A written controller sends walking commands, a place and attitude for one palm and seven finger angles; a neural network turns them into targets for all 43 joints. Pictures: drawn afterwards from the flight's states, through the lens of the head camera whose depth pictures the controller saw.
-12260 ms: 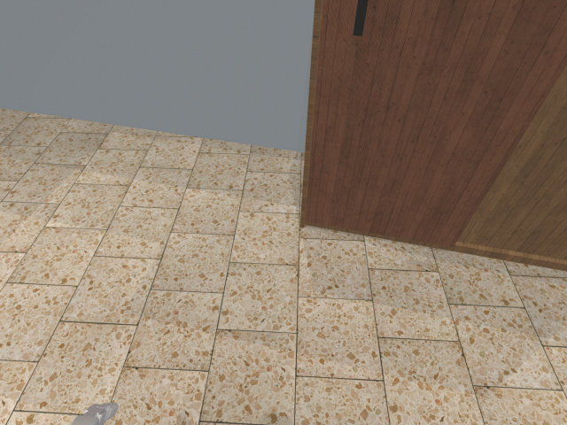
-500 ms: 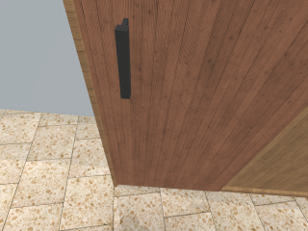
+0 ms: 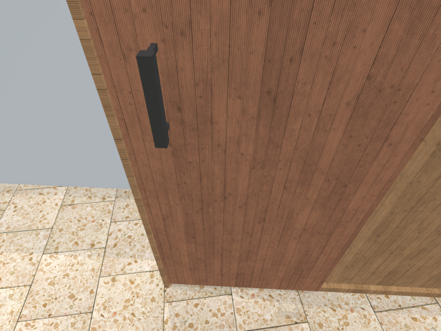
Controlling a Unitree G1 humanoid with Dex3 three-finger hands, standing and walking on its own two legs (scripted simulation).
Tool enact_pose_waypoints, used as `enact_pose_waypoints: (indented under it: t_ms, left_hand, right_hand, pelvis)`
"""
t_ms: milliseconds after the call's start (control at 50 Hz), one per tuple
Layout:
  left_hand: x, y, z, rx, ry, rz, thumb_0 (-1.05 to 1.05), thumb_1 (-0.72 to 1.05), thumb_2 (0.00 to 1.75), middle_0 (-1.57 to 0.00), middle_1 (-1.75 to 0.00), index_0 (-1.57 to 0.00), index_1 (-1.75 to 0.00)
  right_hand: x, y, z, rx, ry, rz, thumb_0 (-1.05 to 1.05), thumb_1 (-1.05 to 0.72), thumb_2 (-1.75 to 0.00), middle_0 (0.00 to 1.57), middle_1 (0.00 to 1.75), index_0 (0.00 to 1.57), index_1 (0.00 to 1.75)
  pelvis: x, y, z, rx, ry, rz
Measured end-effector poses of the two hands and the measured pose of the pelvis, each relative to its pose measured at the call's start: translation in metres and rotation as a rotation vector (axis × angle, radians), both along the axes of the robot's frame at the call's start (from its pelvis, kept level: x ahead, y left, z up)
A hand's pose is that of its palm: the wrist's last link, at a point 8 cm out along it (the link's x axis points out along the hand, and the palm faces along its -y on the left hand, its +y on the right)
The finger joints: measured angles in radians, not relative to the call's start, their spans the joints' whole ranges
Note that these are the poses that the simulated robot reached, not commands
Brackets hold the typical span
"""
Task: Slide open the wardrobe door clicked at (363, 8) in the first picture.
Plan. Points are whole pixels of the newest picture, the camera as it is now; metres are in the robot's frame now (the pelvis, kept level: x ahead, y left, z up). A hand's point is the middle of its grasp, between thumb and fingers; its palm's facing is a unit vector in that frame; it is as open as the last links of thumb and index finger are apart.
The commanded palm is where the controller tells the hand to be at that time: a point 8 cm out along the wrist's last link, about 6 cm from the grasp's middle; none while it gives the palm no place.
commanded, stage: come to a stop and stand still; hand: left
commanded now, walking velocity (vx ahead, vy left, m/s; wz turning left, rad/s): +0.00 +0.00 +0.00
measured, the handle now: (157, 98) +0.45 +0.15 +0.22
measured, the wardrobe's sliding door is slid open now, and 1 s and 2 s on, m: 0.00 0.00 0.00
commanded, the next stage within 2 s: look again from close up in 0.78 s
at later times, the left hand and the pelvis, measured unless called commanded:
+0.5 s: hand out of the picture -0.07 +0.21 -0.17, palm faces +0.02 -0.98 -0.20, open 7.3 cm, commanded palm none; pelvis -0.05 +0.04 +0.00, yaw +0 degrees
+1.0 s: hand out of the picture -0.07 +0.21 -0.17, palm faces +0.01 -0.99 -0.16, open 7.3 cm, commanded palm none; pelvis -0.05 +0.05 +0.00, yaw -2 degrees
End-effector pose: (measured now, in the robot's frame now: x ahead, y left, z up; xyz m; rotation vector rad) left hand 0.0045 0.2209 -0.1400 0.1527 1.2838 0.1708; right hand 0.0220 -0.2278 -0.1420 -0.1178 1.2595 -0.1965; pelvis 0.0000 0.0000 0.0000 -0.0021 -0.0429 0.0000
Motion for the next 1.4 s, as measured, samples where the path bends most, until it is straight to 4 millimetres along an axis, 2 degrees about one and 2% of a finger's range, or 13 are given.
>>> enact_pose_waypoints:
  t_ms: [100,180,300,480,620,720,920,1400]
  left_hand:
    - [-0.016,0.002,-0.002,-0.015,0.005,0.003,0.01,0.92,0.90,-0.20,-0.30,-0.20,-0.30]
    - [-0.031,0.006,-0.002,-0.022,0.017,0.003,0.01,0.91,0.90,-0.20,-0.30,-0.20,-0.30]
    - [-0.052,0.019,-0.002,-0.023,0.047,0.004,0.01,0.91,0.90,-0.20,-0.30,-0.20,-0.30]
    - [-0.075,0.039,-0.001,-0.014,0.103,0.001,0.01,0.91,0.90,-0.20,-0.30,-0.20,-0.30]
    - [-0.085,0.046,0.001,-0.011,0.128,0.002,0.01,0.91,0.90,-0.20,-0.30,-0.20,-0.30]
    - [-0.089,0.044,0.001,-0.016,0.136,0.001,0.01,0.91,0.90,-0.20,-0.30,-0.20,-0.30]
    - [-0.087,0.036,-0.002,-0.043,0.140,-0.006,0.01,0.91,0.90,-0.20,-0.30,-0.20,-0.30]
    - [-0.038,0.042,0.003,-0.017,0.107,-0.039,0.01,0.91,0.90,-0.20,-0.30,-0.20,-0.30]
  right_hand:
    - [0.004,0.003,0.006,-0.008,-0.042,0.019,0.00,-0.91,-0.90,0.20,0.30,0.20,0.30]
    - [-0.006,0.008,0.009,-0.010,-0.043,0.024,0.00,-0.92,-0.90,0.20,0.30,0.20,0.30]
    - [-0.038,0.020,0.008,-0.003,0.012,0.017,0.00,-0.93,-0.90,0.20,0.30,0.20,0.30]
    - [-0.097,0.049,0.003,0.033,0.140,-0.018,0.00,-0.92,-0.90,0.20,0.30,0.20,0.30]
    - [-0.119,0.068,-0.002,0.064,0.189,-0.038,0.01,-0.91,-0.90,0.20,0.30,0.20,0.30]
    - [-0.117,0.073,-0.005,0.077,0.178,-0.043,0.01,-0.91,-0.90,0.20,0.30,0.20,0.30]
    - [-0.098,0.072,-0.005,0.065,0.128,-0.046,0.00,-0.91,-0.90,0.20,0.30,0.20,0.30]
    - [-0.070,0.063,-0.002,0.053,0.133,-0.036,0.01,-0.92,-0.90,0.20,0.30,0.20,0.30]
  pelvis:
    - [-0.013,0.004,0.001,-0.002,-0.014,-0.005]
    - [-0.023,0.010,0.003,-0.005,-0.018,-0.007]
    - [-0.036,0.020,0.004,-0.009,-0.013,-0.008]
    - [-0.050,0.038,0.004,-0.011,0.004,-0.008]
    - [-0.056,0.048,0.003,-0.005,0.009,-0.012]
    - [-0.058,0.051,0.003,-0.002,0.011,-0.018]
    - [-0.058,0.053,0.001,-0.005,0.026,-0.029]
    - [-0.035,0.051,0.005,0.003,0.026,-0.038]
